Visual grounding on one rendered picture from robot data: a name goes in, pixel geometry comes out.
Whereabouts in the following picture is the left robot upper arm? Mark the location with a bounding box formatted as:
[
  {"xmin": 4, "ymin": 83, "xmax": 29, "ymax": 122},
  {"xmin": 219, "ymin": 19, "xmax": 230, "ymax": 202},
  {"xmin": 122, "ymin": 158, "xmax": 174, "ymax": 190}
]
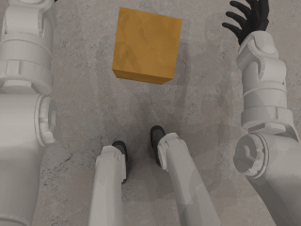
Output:
[{"xmin": 0, "ymin": 93, "xmax": 62, "ymax": 226}]

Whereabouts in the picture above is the left robot foot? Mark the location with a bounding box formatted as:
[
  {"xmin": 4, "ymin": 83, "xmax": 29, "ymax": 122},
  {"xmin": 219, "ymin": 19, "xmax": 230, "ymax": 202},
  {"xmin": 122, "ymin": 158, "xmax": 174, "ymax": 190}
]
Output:
[{"xmin": 112, "ymin": 140, "xmax": 128, "ymax": 185}]

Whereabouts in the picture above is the robot right forearm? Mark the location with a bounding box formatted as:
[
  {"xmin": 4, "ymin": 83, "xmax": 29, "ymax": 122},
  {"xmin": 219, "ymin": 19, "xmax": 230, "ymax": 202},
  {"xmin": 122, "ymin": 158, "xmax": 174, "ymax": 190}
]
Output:
[{"xmin": 236, "ymin": 30, "xmax": 301, "ymax": 145}]

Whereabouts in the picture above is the robot right thigh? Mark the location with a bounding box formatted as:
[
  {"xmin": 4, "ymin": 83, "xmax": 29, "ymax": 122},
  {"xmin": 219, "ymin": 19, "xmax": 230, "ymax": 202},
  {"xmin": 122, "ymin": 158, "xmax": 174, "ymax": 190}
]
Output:
[{"xmin": 157, "ymin": 137, "xmax": 223, "ymax": 226}]

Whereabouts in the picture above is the robot left forearm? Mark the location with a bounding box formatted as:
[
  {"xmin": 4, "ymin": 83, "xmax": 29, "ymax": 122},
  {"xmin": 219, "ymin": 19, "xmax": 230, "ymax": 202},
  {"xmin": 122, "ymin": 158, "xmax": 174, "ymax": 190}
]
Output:
[{"xmin": 0, "ymin": 0, "xmax": 57, "ymax": 95}]

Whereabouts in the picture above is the robot right hand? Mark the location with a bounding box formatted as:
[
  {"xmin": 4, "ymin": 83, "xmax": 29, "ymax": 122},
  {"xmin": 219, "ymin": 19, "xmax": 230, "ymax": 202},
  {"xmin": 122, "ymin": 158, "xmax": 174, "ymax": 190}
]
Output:
[{"xmin": 222, "ymin": 0, "xmax": 270, "ymax": 46}]

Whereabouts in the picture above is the right robot upper arm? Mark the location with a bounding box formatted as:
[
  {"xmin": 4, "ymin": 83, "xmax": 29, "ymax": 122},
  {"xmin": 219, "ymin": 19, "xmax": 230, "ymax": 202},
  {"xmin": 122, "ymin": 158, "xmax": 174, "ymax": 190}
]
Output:
[{"xmin": 232, "ymin": 132, "xmax": 301, "ymax": 226}]

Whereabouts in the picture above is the carton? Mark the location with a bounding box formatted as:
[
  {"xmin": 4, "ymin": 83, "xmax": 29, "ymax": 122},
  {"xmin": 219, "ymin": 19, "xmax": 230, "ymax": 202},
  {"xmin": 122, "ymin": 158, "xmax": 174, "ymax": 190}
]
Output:
[{"xmin": 112, "ymin": 7, "xmax": 182, "ymax": 85}]

